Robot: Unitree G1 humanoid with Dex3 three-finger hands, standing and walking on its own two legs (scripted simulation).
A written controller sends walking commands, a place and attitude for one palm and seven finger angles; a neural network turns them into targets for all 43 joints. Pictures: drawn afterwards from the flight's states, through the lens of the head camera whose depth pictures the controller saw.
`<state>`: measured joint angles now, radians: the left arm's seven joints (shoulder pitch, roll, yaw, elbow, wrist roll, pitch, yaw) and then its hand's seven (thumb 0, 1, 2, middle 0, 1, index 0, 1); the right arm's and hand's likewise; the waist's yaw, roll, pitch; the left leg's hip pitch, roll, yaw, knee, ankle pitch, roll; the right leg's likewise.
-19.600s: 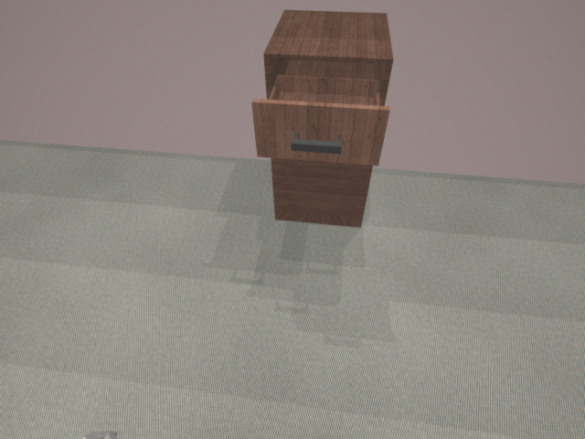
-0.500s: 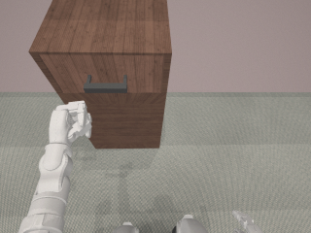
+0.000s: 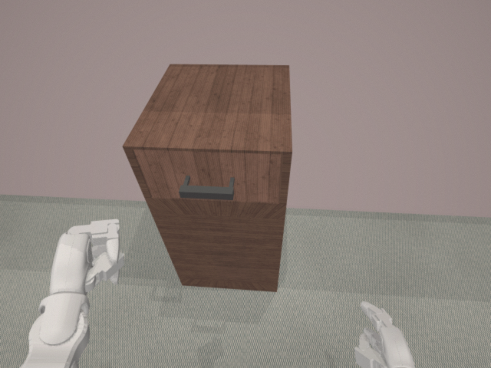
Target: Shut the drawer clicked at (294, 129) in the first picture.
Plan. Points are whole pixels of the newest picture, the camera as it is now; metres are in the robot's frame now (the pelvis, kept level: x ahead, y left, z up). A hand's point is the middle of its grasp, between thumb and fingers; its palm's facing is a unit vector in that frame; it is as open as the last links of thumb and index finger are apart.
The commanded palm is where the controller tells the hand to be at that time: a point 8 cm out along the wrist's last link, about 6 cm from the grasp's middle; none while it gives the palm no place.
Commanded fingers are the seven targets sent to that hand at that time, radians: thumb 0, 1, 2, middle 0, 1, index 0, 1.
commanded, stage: draw the hand back to the body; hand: left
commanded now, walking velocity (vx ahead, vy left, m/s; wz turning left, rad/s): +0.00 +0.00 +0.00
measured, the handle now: (208, 186) +0.55 +0.16 -0.08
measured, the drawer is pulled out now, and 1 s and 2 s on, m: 0.00 0.00 0.00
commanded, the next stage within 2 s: step back with the hand held close in 0.50 s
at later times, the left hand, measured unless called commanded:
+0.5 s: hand (45, 287) +0.16 +0.24 +0.17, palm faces +0.43 -0.81 -0.40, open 3.2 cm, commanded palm +0.12 +0.27 +0.18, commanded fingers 0.00 0.90 0.90 -1.40 -1.60 -1.40 -1.60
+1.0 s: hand (35, 307) +0.14 +0.25 +0.16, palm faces +0.32 -0.80 -0.51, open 3.2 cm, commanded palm +0.09 +0.29 +0.18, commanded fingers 0.00 0.90 0.90 -1.40 -1.60 -1.40 -1.60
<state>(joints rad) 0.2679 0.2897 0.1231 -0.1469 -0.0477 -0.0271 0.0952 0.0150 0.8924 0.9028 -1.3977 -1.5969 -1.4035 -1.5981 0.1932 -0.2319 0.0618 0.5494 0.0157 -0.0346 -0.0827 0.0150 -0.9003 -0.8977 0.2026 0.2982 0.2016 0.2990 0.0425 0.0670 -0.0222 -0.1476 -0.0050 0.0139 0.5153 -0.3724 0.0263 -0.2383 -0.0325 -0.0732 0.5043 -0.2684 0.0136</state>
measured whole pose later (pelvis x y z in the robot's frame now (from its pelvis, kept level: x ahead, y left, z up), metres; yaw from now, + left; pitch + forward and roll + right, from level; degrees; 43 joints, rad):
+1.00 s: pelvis -0.05 +0.01 +0.00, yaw -1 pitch +0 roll +0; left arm 0.62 0.38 0.36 -0.50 -0.03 -0.21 0.12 0.01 0.88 0.90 -1.40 -1.60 -1.41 -1.60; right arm 0.21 -0.24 -0.02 0.59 0.00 -0.04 -0.08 0.02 -0.90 -0.90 0.20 0.30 0.20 0.30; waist 0.00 0.03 0.03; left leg -0.20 -0.03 0.05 0.48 -0.28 0.04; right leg -0.29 -0.05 -0.04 0.45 -0.15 0.03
